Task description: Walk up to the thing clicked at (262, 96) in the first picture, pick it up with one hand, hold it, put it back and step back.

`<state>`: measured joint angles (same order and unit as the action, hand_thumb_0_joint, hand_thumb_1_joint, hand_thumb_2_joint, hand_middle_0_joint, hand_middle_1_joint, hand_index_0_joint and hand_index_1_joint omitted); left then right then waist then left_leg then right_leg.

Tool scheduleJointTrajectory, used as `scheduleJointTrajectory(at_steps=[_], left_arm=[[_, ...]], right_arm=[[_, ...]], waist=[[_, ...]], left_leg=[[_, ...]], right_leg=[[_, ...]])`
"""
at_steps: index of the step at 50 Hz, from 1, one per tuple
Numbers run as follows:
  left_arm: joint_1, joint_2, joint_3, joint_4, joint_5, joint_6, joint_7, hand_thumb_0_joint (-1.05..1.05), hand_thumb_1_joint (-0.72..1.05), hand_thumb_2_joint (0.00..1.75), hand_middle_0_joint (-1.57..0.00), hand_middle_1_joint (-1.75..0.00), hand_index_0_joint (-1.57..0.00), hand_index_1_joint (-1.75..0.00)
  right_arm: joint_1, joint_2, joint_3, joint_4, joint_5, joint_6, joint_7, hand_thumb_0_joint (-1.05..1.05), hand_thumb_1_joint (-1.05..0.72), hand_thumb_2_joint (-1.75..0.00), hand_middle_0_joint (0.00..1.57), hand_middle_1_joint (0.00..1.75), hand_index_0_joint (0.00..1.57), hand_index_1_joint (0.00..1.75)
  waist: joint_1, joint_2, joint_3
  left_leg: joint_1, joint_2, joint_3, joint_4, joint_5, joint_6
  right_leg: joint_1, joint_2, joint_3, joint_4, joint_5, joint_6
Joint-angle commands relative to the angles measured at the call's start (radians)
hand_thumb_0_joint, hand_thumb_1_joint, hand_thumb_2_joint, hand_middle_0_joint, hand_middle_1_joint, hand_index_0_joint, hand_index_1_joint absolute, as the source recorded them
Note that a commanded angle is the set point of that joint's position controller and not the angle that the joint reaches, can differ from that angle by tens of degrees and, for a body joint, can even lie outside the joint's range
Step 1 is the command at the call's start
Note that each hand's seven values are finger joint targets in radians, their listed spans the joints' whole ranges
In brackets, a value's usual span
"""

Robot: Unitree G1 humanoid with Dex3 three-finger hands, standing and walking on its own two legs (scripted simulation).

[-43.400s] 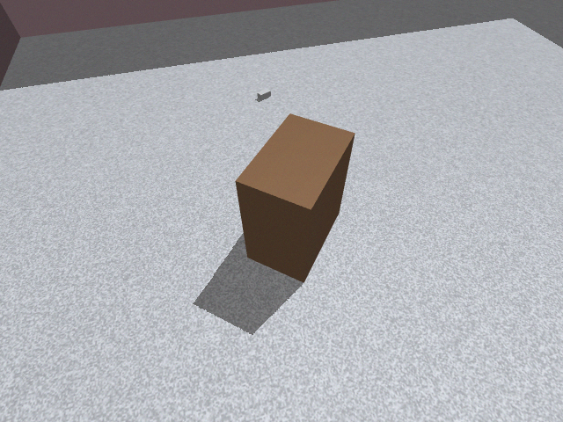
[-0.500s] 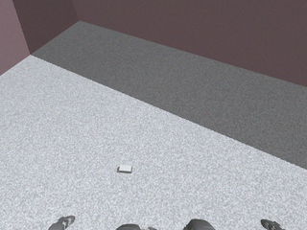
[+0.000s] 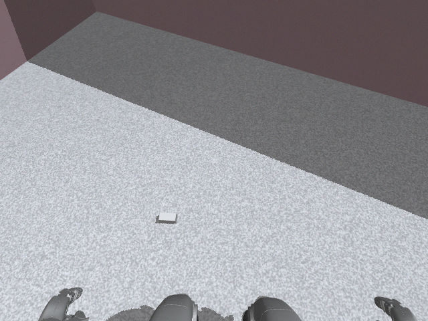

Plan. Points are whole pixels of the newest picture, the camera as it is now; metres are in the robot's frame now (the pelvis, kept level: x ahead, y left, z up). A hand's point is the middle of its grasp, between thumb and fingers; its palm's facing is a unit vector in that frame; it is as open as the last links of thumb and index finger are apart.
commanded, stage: walk up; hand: left
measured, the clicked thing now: (168, 217) +0.53 +0.29 -0.73
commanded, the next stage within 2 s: none
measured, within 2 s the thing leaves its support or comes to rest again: neither
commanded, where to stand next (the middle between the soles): +0.16 +0.03 m, yaw +3 degrees
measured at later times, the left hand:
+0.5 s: hand out of the picture +0.07 +0.28 -0.13, palm faces +0.05 -0.93 -0.35, open 7.4 cm
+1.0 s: hand (71, 312) +0.12 +0.32 -0.16, palm faces +0.11 -0.89 -0.44, open 7.4 cm
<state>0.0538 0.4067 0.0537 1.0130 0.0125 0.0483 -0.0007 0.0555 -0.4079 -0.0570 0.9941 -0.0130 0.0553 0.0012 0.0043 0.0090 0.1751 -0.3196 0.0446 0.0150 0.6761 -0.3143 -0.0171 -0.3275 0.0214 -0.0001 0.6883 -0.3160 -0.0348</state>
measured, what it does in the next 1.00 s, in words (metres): steps on the spot: left foot, then right foot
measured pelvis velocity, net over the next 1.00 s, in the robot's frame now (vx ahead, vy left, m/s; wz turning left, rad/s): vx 0.00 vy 0.03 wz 0.08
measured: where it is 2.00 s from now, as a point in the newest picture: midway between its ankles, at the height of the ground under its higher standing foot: outside the picture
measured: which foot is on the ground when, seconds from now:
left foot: down 0.00-0.02, up 0.04-0.26, down 0.28-0.62, up 0.64-0.92, down 0.94-1.00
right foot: down 0.00-0.32, up 0.34-0.58, down 0.60-0.96, up 0.98-1.00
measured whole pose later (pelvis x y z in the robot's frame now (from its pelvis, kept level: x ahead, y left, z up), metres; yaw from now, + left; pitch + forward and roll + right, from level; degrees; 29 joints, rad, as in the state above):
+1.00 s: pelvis +0.00 +0.03 -0.03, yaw +5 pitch -3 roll +3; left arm 0.04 0.42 0.08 0.82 0.03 0.07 0.04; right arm 0.22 -0.38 -0.05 0.91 -0.03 0.05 0.00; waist 0.03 -0.06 0.19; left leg -0.29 -0.03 0.00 0.85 -0.51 -0.03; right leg -0.62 -0.11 0.10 0.88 -0.32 -0.02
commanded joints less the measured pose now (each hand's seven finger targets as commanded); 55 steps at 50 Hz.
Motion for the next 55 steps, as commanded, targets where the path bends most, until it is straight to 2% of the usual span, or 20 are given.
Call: scheduleJointTrajectory(at_steps=[1,3,6,10,13,14,16,17,27,29,31,33,37,44,47,48,49,50,53,55], left_arm=[[-0.006,0.261,0.06,-0.089,0.042,-0.047,-0.003,0.0,0.9,0.9,-0.2,-0.3,-0.2,-0.3],[-0.031,0.247,0.059,-0.107,0.043,-0.045,-0.01,0.0,0.9,0.9,-0.2,-0.3,-0.2,-0.3],[0.008,0.188,0.052,-0.106,0.039,-0.056,-0.009,0.0,0.9,0.9,-0.2,-0.3,-0.2,-0.3],[0.114,0.246,0.078,-0.101,0.033,-0.068,-0.027,0.0,0.9,0.9,-0.2,-0.3,-0.2,-0.3],[0.1,0.235,0.067,-0.123,0.023,-0.067,-0.04,0.0,0.9,0.9,-0.2,-0.3,-0.2,-0.3],[0.081,0.192,0.051,-0.141,0.02,-0.066,-0.042,0.0,0.9,0.9,-0.2,-0.3,-0.2,-0.3],[0.058,0.125,0.04,-0.176,0.012,-0.066,-0.041,0.0,0.9,0.9,-0.2,-0.3,-0.2,-0.3],[0.059,0.195,0.06,-0.173,0.026,-0.07,-0.038,0.0,0.9,0.9,-0.2,-0.3,-0.2,-0.3],[0.233,0.159,0.048,-0.068,-0.033,-0.097,0.031,0.0,0.9,0.9,-0.2,-0.3,-0.2,-0.3],[0.289,0.218,0.071,-0.055,-0.028,-0.097,0.059,0.0,0.9,0.9,-0.2,-0.3,-0.2,-0.3],[0.296,0.323,0.092,-0.102,-0.007,-0.102,0.07,0.0,0.9,0.9,-0.2,-0.3,-0.2,-0.3],[0.179,0.329,0.088,-0.164,-0.005,-0.091,0.08,0.0,0.9,0.9,-0.2,-0.3,-0.2,-0.3],[0.099,0.263,0.088,-0.201,-0.001,-0.065,0.08,0.0,0.9,0.9,-0.2,-0.3,-0.2,-0.3],[-0.015,0.211,0.076,-0.272,0.052,-0.031,0.059,0.0,0.9,0.9,-0.2,-0.3,-0.2,-0.3],[0.01,0.183,0.063,-0.26,0.014,0.018,0.039,0.0,0.9,0.9,-0.2,-0.3,-0.2,-0.3],[0.049,0.116,0.044,-0.268,0.0,0.026,0.037,0.0,0.9,0.9,-0.2,-0.3,-0.2,-0.3],[-0.009,0.164,0.064,-0.285,0.001,0.025,0.047,0.0,0.9,0.9,-0.2,-0.3,-0.2,-0.3],[-0.087,0.224,0.09,-0.277,0.012,0.022,0.048,0.0,0.9,0.9,-0.2,-0.3,-0.2,-0.3],[0.066,0.227,0.098,-0.223,0.0,0.029,0.013,0.0,0.9,0.9,-0.2,-0.3,-0.2,-0.3],[0.109,0.216,0.101,-0.227,0.019,0.029,-0.014,0.0,0.9,0.9,-0.2,-0.3,-0.2,-0.3]], right_arm=[[0.03,-0.139,-0.019,-0.079,0.005,-0.053,-0.027,0.0,-0.9,-0.9,0.2,0.3,0.2,0.3],[0.07,-0.19,-0.03,-0.045,0.003,-0.065,-0.028,0.0,-0.9,-0.9,0.2,0.3,0.2,0.3],[0.107,-0.173,-0.02,-0.024,0.009,-0.08,-0.018,0.0,-0.9,-0.9,0.2,0.3,0.2,0.3],[0.14,-0.189,-0.028,-0.042,-0.02,-0.098,0.003,0.0,-0.9,-0.9,0.2,0.3,0.2,0.3],[0.204,-0.168,-0.048,-0.037,-0.024,-0.117,0.017,0.0,-0.9,-0.9,0.2,0.3,0.2,0.3],[0.261,-0.178,-0.06,-0.025,-0.027,-0.124,0.012,0.0,-0.9,-0.9,0.2,0.3,0.2,0.3],[0.305,-0.28,-0.091,-0.058,-0.053,-0.131,-0.002,0.0,-0.9,-0.9,0.2,0.3,0.2,0.3],[0.284,-0.322,-0.098,-0.08,-0.034,-0.135,-0.002,0.0,-0.9,-0.9,0.2,0.3,0.2,0.3],[0.099,-0.182,-0.049,-0.191,-0.022,-0.047,0.012,0.0,-0.9,-0.9,0.2,0.3,0.2,0.3],[0.135,-0.15,-0.044,-0.201,0.005,-0.014,0.018,0.0,-0.9,-0.9,0.2,0.3,0.2,0.3],[0.285,-0.106,-0.032,-0.193,0.017,0.009,0.009,0.0,-0.9,-0.9,0.2,0.3,0.2,0.3],[0.295,-0.202,-0.074,-0.187,0.012,0.048,-0.009,0.0,-0.9,-0.9,0.2,0.3,0.2,0.3],[0.326,-0.21,-0.095,-0.184,0.002,0.055,0.002,0.0,-0.9,-0.9,0.2,0.3,0.2,0.3],[0.308,-0.197,-0.061,-0.15,0.02,-0.005,-0.011,0.0,-0.9,-0.9,0.2,0.3,0.2,0.3],[0.356,-0.207,-0.07,-0.089,-0.021,-0.041,-0.025,0.0,-0.9,-0.9,0.2,0.3,0.2,0.3],[0.305,-0.294,-0.081,-0.119,-0.046,-0.042,-0.027,0.0,-0.9,-0.9,0.2,0.3,0.2,0.3],[0.211,-0.415,-0.104,-0.174,-0.03,-0.039,-0.028,0.0,-0.9,-0.9,0.2,0.3,0.2,0.3],[0.113,-0.452,-0.108,-0.193,-0.027,-0.044,-0.031,0.0,-0.9,-0.9,0.2,0.3,0.2,0.3],[0.056,-0.316,-0.08,-0.184,-0.038,-0.084,-0.069,0.0,-0.9,-0.9,0.2,0.3,0.2,0.3],[0.238,-0.314,-0.093,-0.132,-0.022,-0.114,-0.076,0.0,-0.9,-0.9,0.2,0.3,0.2,0.3]], waist=[[0.037,-0.213,-0.228],[0.02,-0.204,-0.162],[0.019,-0.175,-0.192],[0.039,-0.159,-0.19],[-0.024,-0.066,-0.171],[-0.062,0.011,-0.184],[-0.075,0.17,-0.102],[-0.078,0.118,-0.04],[0.024,0.209,-0.075],[0.05,0.059,-0.14],[0.021,-0.218,-0.238],[0.0,-0.161,-0.21],[-0.022,-0.154,-0.275],[0.012,-0.369,-0.305],[-0.023,-0.185,-0.223],[-0.012,0.105,-0.138],[-0.018,0.185,-0.091],[-0.043,0.257,-0.035],[0.061,0.087,-0.074],[0.021,0.118,-0.175]], left_leg=[[-0.101,-0.074,-0.072,0.137,-0.307,0.039],[-0.012,-0.049,-0.102,0.156,-0.272,0.039],[-0.03,-0.058,-0.063,0.087,-0.129,0.026],[-0.083,-0.034,-0.027,-0.044,-0.214,0.047],[0.173,-0.032,-0.01,-0.341,-0.033,0.093],[0.361,-0.009,-0.082,-0.435,-0.009,0.119],[0.53,0.289,-0.551,-0.536,-0.38,0.21],[0.364,0.368,-0.613,-0.563,-0.512,0.279],[0.024,0.062,0.009,-0.145,0.523,0.159],[-0.006,-0.005,0.015,0.087,0.369,0.1],[-0.13,-0.121,-0.089,0.415,-0.319,0.038],[-0.079,-0.065,-0.177,0.635,-0.338,0.02],[-0.087,-0.085,-0.222,0.736,-0.178,0.004],[-0.095,-0.032,-0.027,0.117,-0.179,-0.017],[0.13,-0.075,-0.002,-0.171,0.084,-0.01],[0.085,0.126,-0.339,-0.27,0.078,0.056],[-0.142,0.343,-0.609,-0.329,0.171,0.205],[-0.296,0.445,-0.759,-0.414,0.069,0.341],[-0.059,0.212,-0.306,-0.177,0.319,0.209],[0.233,0.167,-0.298,-0.185,0.054,0.153]], right_leg=[[0.15,-0.321,0.469,-0.412,-0.109,-0.195],[0.002,-0.311,0.445,-0.464,-0.287,-0.182],[0.136,-0.237,0.313,-0.439,-0.127,-0.13],[0.255,-0.29,0.358,-0.463,-0.33,-0.171],[0.095,-0.245,0.223,-0.392,-0.317,-0.119],[-0.052,-0.168,0.126,-0.269,-0.265,-0.061],[-0.504,0.019,-0.046,0.154,-0.217,0.019],[-0.464,-0.07,0.059,0.209,-0.191,0.013],[0.125,-0.026,-0.09,-0.123,0.223,0.052],[0.23,-0.036,-0.056,-0.241,0.398,0.053],[0.284,-0.406,0.401,-0.306,0.835,-0.077],[0.087,-0.484,0.494,-0.315,0.644,-0.244],[0.011,-0.325,0.226,-0.279,0.202,-0.15],[0.146,-0.245,0.115,-0.161,0.053,-0.156],[-0.129,-0.156,0.062,0.113,0.071,-0.082],[-0.364,-0.02,0.032,0.337,-0.146,-0.028],[-0.286,0.052,0.128,0.443,-0.308,0.01],[-0.235,0.019,0.19,0.56,-0.318,0.022],[-0.332,0.065,0.27,0.711,-0.103,0.015],[-0.42,0.056,0.236,0.604,-0.016,0.012]])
